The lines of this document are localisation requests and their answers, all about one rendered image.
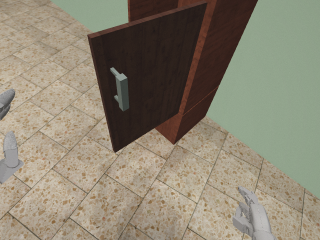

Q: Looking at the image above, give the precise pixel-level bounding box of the cupboard door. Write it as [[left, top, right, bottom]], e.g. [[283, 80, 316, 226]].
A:
[[87, 0, 208, 153]]

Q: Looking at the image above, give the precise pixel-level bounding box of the left robot hand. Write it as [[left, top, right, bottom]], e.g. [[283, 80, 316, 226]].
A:
[[0, 88, 24, 184]]

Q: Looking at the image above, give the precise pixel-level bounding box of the handle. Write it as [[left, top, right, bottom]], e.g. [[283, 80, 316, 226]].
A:
[[110, 67, 129, 111]]

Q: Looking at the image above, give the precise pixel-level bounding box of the right robot hand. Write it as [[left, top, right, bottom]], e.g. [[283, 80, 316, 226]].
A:
[[232, 186, 272, 238]]

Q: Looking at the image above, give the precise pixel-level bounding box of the robot right forearm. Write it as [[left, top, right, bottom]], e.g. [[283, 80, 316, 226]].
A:
[[251, 230, 277, 240]]

